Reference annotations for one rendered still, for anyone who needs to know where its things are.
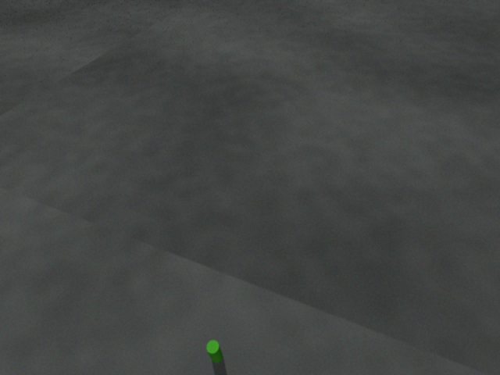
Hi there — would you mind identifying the can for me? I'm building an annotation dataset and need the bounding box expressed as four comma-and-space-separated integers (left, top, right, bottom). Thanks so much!
206, 340, 223, 363

